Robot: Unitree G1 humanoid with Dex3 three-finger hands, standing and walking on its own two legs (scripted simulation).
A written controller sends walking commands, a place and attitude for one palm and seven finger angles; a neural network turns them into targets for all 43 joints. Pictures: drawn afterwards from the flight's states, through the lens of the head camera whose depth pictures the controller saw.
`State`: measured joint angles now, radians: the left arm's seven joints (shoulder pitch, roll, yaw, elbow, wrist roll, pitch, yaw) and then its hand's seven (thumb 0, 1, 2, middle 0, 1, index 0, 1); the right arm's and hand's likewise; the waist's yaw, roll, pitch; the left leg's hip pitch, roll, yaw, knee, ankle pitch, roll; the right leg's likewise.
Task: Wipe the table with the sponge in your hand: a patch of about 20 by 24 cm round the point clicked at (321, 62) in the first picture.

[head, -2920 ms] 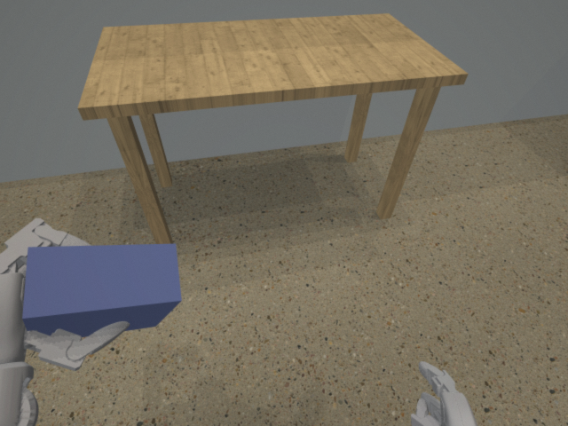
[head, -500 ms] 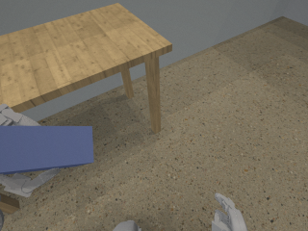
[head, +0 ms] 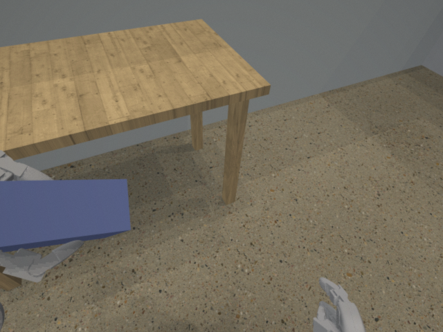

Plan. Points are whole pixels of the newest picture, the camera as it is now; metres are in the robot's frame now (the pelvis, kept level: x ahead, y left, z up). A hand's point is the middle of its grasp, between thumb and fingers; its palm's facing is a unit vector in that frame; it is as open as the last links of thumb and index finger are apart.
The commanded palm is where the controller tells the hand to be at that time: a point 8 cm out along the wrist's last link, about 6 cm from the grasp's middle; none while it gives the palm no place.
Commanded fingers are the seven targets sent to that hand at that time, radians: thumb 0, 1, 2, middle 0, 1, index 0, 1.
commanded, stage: take the last steps up to it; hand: left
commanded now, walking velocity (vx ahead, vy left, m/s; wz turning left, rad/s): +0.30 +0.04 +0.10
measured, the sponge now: (80, 214) +0.23 +0.21 +0.17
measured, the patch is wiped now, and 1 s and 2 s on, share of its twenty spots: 0.00 0.00 0.00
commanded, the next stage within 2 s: none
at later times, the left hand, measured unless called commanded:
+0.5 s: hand (68, 207) +0.23 +0.22 +0.17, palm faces +0.44 -0.78 -0.45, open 10.3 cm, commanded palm +0.18 +0.26 +0.17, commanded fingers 0.00 0.10 1.30 -1.20 -1.60 -1.20 -1.60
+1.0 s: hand (113, 168) +0.32 +0.20 +0.15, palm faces +0.48 -0.75 -0.45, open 10.3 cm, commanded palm +0.26 +0.24 +0.17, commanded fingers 0.00 0.10 1.30 -1.20 -1.60 -1.20 -1.60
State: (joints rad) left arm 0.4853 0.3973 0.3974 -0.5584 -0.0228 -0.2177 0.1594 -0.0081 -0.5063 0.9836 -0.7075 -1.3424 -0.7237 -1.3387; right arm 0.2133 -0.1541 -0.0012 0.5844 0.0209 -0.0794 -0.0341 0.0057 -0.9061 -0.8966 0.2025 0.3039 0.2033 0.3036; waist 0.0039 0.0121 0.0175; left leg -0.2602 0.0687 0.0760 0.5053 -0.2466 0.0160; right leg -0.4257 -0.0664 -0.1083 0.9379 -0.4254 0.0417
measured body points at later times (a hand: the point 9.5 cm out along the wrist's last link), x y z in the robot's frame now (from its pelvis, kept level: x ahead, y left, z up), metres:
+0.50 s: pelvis +0.04 -0.03 +0.00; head +0.06 -0.03 +0.45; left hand +0.21 +0.26 +0.20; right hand +0.19 -0.29 -0.09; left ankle +0.07 +0.10 -0.73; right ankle +0.01 -0.13 -0.74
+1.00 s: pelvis +0.12 -0.06 -0.01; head +0.15 -0.09 +0.44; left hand +0.29 +0.24 +0.18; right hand +0.30 -0.27 -0.13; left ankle +0.08 +0.07 -0.66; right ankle +0.15 -0.14 -0.74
